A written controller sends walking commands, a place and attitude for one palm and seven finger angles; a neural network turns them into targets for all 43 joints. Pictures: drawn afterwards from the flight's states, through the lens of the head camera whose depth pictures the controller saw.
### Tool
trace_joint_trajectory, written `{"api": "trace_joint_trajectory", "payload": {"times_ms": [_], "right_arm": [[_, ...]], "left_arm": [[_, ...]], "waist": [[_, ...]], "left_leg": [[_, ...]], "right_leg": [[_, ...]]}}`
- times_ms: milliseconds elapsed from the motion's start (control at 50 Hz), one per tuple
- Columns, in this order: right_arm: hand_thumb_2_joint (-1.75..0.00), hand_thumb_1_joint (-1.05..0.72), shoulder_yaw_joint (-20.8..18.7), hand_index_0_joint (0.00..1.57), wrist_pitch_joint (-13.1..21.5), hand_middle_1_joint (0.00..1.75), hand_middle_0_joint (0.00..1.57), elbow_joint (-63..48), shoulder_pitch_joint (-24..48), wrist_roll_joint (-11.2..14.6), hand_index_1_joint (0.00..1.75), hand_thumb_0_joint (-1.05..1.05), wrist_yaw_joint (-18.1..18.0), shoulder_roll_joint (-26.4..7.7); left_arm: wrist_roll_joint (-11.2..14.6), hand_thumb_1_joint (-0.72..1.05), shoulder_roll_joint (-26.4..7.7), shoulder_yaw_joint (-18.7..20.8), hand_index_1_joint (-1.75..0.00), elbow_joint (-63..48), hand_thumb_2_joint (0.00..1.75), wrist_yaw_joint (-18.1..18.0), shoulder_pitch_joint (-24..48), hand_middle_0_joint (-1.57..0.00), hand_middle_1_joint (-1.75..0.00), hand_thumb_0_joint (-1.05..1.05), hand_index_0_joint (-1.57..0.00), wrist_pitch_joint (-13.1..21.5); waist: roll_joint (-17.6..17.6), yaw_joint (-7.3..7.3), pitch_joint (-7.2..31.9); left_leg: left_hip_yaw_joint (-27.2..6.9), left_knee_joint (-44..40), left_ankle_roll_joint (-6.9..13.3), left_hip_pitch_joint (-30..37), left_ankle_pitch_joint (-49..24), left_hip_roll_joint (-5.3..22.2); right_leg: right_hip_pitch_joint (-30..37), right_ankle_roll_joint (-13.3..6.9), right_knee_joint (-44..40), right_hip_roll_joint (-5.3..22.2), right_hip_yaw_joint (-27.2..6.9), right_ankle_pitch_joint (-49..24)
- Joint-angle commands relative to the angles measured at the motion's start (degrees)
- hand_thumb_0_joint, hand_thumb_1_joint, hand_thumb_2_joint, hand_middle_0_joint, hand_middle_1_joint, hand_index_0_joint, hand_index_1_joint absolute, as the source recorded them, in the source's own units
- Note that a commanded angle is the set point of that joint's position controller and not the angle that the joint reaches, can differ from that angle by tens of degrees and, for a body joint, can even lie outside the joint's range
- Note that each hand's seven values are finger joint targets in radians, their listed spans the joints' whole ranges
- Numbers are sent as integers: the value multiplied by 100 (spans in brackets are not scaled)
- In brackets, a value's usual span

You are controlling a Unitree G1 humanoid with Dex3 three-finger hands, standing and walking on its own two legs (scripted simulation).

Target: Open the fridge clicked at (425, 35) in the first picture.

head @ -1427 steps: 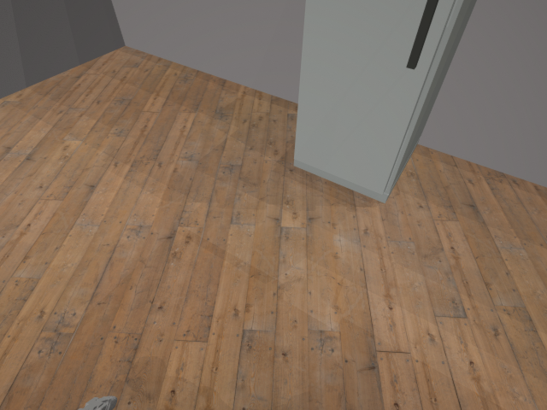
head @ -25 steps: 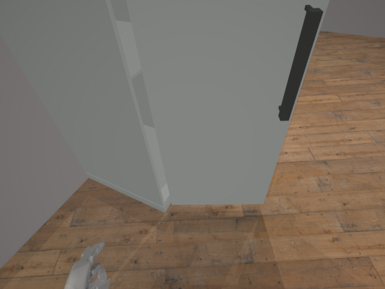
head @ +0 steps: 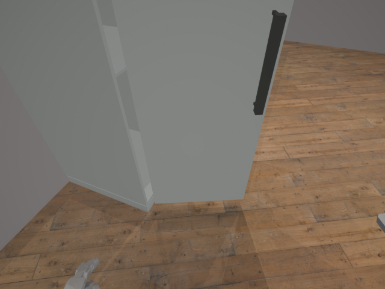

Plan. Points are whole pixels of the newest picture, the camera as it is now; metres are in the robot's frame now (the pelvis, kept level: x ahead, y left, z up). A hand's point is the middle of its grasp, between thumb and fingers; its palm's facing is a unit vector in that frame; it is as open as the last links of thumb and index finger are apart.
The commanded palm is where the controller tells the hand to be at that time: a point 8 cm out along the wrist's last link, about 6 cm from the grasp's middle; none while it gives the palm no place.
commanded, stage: stop stepping back and stand still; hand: right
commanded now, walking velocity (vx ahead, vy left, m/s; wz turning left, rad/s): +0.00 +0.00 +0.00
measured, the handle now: (265, 67) +0.74 -0.19 +0.14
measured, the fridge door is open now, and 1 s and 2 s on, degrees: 64 64 64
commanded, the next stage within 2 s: let the arm hang, fingers relaxed in 0.16 s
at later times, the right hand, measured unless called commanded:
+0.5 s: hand out of the picture +0.13 -0.22 -0.12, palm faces -0.03 +0.95 -0.30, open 7.4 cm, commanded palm none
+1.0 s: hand out of the picture -0.02 -0.28 -0.15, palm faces +0.03 +0.95 -0.31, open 7.3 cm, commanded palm none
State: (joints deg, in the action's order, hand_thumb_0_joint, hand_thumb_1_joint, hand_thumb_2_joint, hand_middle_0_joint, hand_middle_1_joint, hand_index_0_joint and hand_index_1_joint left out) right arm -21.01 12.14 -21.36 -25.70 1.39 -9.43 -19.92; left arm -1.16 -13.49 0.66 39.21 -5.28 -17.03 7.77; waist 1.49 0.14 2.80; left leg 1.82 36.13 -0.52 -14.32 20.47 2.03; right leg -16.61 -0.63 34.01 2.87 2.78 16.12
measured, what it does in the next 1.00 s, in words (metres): shifts its weight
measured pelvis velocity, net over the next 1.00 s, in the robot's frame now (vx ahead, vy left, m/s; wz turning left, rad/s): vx -0.03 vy -0.04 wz -0.04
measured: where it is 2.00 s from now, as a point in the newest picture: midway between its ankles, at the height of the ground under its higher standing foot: outside the picture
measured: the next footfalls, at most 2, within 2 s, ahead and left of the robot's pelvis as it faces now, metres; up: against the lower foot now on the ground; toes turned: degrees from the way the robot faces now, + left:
none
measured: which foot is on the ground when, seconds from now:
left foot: down 0.00-1.00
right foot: down 0.00-1.00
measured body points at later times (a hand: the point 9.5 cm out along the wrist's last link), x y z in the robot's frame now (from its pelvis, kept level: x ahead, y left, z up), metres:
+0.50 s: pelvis -0.01 -0.02 -0.01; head +0.01 -0.01 +0.44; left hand +0.12 +0.24 -0.12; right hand +0.13 -0.27 -0.10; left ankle -0.01 +0.09 -0.73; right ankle +0.02 -0.13 -0.73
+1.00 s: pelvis -0.03 -0.04 +0.02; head -0.03 -0.04 +0.47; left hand +0.02 +0.21 -0.14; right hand -0.02 -0.33 -0.12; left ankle -0.01 +0.09 -0.73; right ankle -0.01 -0.12 -0.73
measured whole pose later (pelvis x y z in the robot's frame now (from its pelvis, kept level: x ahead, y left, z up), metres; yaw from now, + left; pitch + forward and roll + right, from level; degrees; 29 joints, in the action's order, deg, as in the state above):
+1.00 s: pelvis -0.03 -0.04 +0.02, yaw -2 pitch -1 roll +1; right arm -0.7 -0.5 63.5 -12.6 -1.0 -0.1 -17.1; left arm -1.3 -13.3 0.4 61.6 -0.5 -11.2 -0.9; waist -1.3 0.3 -1.7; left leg -0.7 23.0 -0.5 -11.3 10.6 0.1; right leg -12.5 -3.4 23.8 -2.7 1.2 10.3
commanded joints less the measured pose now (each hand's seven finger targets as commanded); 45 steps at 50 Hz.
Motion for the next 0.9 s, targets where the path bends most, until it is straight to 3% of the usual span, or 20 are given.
{"api": "trace_joint_trajectory", "payload": {"times_ms": [0, 80, 140, 180, 220, 240, 260, 300, 340, 380, 420, 440, 460, 480, 500, 540, 580, 640, 700, 880], "right_arm": [[-90, -90, -993, 20, 531, 30, 20, -2060, 513, -28, 30, 0, -107, -1577], [-90, -90, -1104, 20, 499, 30, 20, -1864, 66, -73, 30, 0, -112, -1467], [-90, -90, -1081, 20, 444, 30, 20, -1268, -461, 62, 30, 0, -78, -1332], [-90, -90, -1083, 20, 403, 30, 20, -1119, -438, 85, 30, 0, -78, -1348], [-90, -90, -1070, 20, 407, 30, 20, -1024, -418, 92, 30, 0, -70, -1316], [-90, -90, 1418, 20, -419, 30, 20, 2740, 201, -431, 30, 0, 624, -478], [-90, -90, 1338, 20, -1008, 30, 20, 2758, 282, -336, 30, 0, 848, -410], [-90, -90, 1419, 20, -1200, 30, 20, 2878, 480, -274, 30, 0, 882, -99], [-90, -90, 1562, 20, -1222, 30, 20, 3330, 972, -272, 30, 0, 850, -194], [-90, -90, 1623, 20, -1198, 30, 20, 4081, 1032, -259, 30, 0, 846, -209], [-90, -90, 1650, 20, -1165, 30, 20, 4850, 809, -266, 30, 0, 860, -324], [-90, -90, 1648, 20, -1130, 30, 20, 5170, 674, -289, 30, 0, 851, -518], [-90, -90, 1662, 20, -1103, 30, 20, 5446, 737, -328, 30, 0, 836, -730], [-90, -90, 1735, 20, -1101, 30, 20, 5706, 960, -318, 30, 0, 849, -718], [-90, -90, 1799, 20, -1133, 30, 20, 5874, 1246, -317, 30, 0, 872, -759], [-90, -90, 1767, 20, -1119, 30, 20, 6207, 1534, -311, 30, 0, 834, -654], [-90, -90, 1795, 20, -1078, 30, 20, 6606, 1530, -269, 30, 0, 823, -493], [-90, -90, 1817, 20, -1123, 30, 20, 7017, 1349, -221, 30, 0, 814, -234], [-90, -90, 1898, 20, -1269, 30, 20, 7517, 1240, -206, 30, 0, 833, -80], [-90, -90, 1902, 20, -1181, 30, 20, 8107, 1390, -262, 30, 0, 891, -410]], "left_arm": [[-15, 90, -563, 180, -30, -993, 90, 3, 814, -20, -30, 0, -20, 493], [56, 90, -535, 156, -30, -1013, 90, 102, 750, -20, -30, 0, -20, 576], [104, 90, -494, 234, -30, -1031, 90, 212, 670, -20, -30, 0, -20, 509], [129, 90, -421, 191, -30, -1007, 90, 235, 673, -20, -30, 0, -20, 394], [113, 90, -420, 141, -30, -982, 90, 197, 698, -20, -30, 0, -20, 334], [74, 90, -1185, 438, -30, 276, 90, 667, 1011, -20, -30, 0, -20, 608], [159, 90, -1470, 492, -30, 110, 90, 649, 856, -20, -30, 0, -20, 78], [70, 90, -1356, 391, -30, -23, 90, 562, 828, -20, -30, 0, -20, -214], [-85, 90, -1325, 291, -30, -6, 90, 511, 636, -20, -30, 0, -20, -349], [-155, 90, -1375, 274, -30, 76, 90, 471, 722, -20, -30, 0, -20, -441], [-82, 90, -1357, 257, -30, 135, 90, 465, 1035, -20, -30, 0, -20, -545], [-11, 90, -1163, 214, -30, 149, 90, 467, 1133, -20, -30, 0, -20, -593], [52, 90, -803, 177, -30, 198, 90, 478, 1056, -20, -30, 0, -20, -650], [30, 90, -604, 136, -30, 354, 90, 495, 847, -20, -30, 0, -20, -729], [20, 90, -643, 138, -30, 504, 90, 514, 703, -20, -30, 0, -20, -811], [-24, 90, -783, 205, -30, 727, 90, 453, 747, -20, -30, 0, -20, -861], [17, 90, -749, 194, -30, 990, 90, 402, 558, -20, -30, 0, -20, -822], [-2, 90, -854, 175, -30, 1266, 90, 362, 477, -20, -30, 0, -20, -740], [-15, 90, -776, 110, -30, 1506, 90, 340, 695, -20, -30, 0, -20, -775], [-1, 90, -1163, 254, -30, 1889, 90, 375, 628, -20, -30, 0, -20, -741]], "waist": [[-1515, -39, 7], [-1206, 33, -4], [457, -69, 369], [848, -75, 259], [638, -105, 251], [127, -411, 138], [-416, -251, 224], [-1016, -165, 30], [-332, -255, -22], [56, -103, 172], [14, 172, 490], [387, 221, 647], [776, 87, 545], [609, -77, 286], [53, -191, 74], [431, -198, 12], [43, -246, 97], [-742, -100, 346], [-1531, 49, -154], [-104, 11, -549]], "left_leg": [[21, 650, -34, -671, 588, -215], [-57, -869, 38, 589, -1021, -109], [-1598, -1374, 524, 684, -2123, 846], [-1723, -1523, 766, 741, -2686, 1182], [-1120, -1281, 504, 574, -2540, 892], [-134, -102, 355, -320, -2947, 762], [-104, 161, 154, -477, -2200, 465], [-10, 1283, 4, -830, 220, -49], [-450, 1975, 48, -1114, 1189, -162], [-537, 1396, 77, -970, 982, -105], [-405, -102, 93, 85, -442, -59], [-840, -813, 151, 651, -1892, 185], [-1896, -1219, 384, 793, -2583, 999], [-2289, -1563, 821, 343, -2421, 1558], [-2039, -1747, 1036, -194, -1528, 1533], [-1910, -1680, 1013, 70, -2020, 1083], [-1621, -1463, 1018, 297, -2753, 1017], [-821, -1014, 434, 204, -1875, 285], [-484, -1202, 249, 567, -627, 81], [-681, -1766, 308, 324, -245, 216]], "right_leg": [[329, -736, -1852, 1286, -1862, -178], [-328, -370, -856, 649, -538, -791], [-459, 63, 351, -93, 4, -310], [-592, 121, 500, -150, -56, 185], [-130, 58, -324, -77, -111, -321], [146, 6, 192, 317, -470, -2314], [110, -139, -236, 610, -810, -2980], [-142, -793, -868, 1219, -1623, -3850], [86, -1187, -1100, 1447, -2113, -4363], [454, -1244, -813, 1391, -1954, -4524], [328, -802, -373, 901, -1302, -3825], [-12, -424, -2, 351, -890, -2599], [-577, -81, 321, -215, -483, -824], [-536, 48, 559, -412, -342, 750], [-184, 33, 794, -419, -312, 1055], [-302, 2, 932, -357, -380, 599], [6, -10, 380, -225, -475, 202], [789, -210, -751, 403, -1064, -1800], [-8, -359, -1597, 576, -1358, -538], [-5, -293, -1985, 380, -1240, 878]]}}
